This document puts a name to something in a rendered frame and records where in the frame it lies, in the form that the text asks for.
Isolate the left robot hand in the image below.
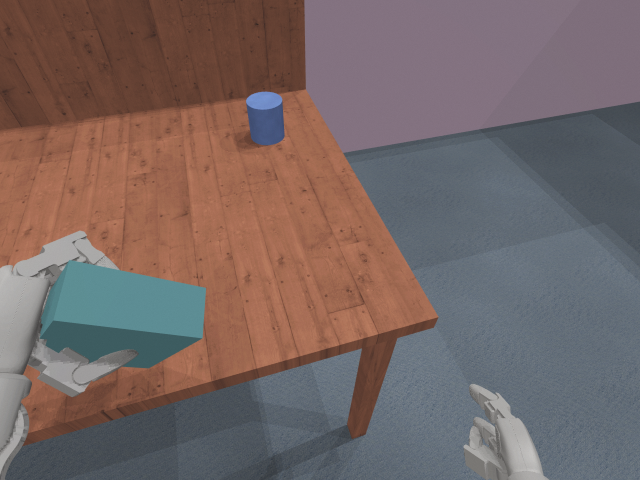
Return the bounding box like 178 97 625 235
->
0 231 139 397

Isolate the left robot forearm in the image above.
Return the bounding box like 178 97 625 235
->
0 373 32 480

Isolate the sponge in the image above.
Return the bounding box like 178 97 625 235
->
40 260 206 368

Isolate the right robot hand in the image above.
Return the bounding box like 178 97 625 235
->
464 384 544 480

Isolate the table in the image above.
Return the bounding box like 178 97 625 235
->
0 0 438 446

